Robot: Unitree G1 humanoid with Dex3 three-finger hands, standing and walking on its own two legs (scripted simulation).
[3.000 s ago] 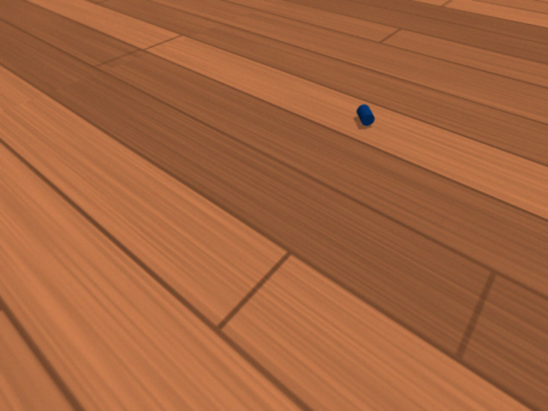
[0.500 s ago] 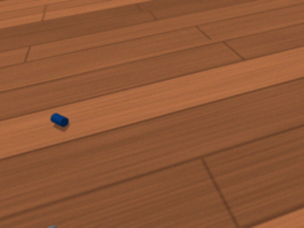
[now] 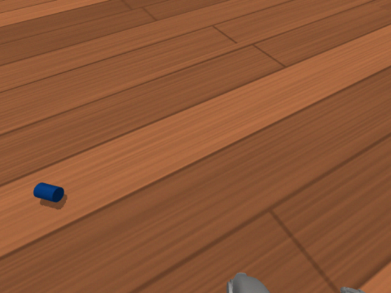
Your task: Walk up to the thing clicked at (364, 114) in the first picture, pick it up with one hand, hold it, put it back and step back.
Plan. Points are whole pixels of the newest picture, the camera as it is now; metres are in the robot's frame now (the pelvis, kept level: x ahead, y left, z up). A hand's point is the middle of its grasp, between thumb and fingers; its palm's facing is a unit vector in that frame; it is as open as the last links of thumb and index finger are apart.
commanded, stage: walk up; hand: left
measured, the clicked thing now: (49, 192) +0.80 +0.82 -0.71
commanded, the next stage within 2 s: none
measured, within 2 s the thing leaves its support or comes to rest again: neither
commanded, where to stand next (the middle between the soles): +0.37 +0.73 m, yaw -22 degrees
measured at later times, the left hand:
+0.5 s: hand out of the picture +0.20 +0.56 -0.15, palm faces -0.11 -0.76 -0.64, open 7.4 cm
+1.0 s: hand out of the picture +0.33 +0.68 -0.12, palm faces -0.19 -0.76 -0.62, open 7.4 cm
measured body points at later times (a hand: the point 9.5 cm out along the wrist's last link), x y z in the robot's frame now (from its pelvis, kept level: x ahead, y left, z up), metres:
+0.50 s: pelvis +0.11 +0.22 -0.04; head +0.13 +0.20 +0.41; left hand +0.21 +0.59 -0.11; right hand +0.17 -0.15 -0.13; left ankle +0.15 +0.35 -0.72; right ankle +0.10 -0.01 -0.68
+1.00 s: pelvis +0.19 +0.39 -0.03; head +0.21 +0.34 +0.42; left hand +0.34 +0.72 -0.09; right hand +0.23 +0.04 -0.15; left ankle +0.25 +0.57 -0.68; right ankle +0.23 +0.20 -0.72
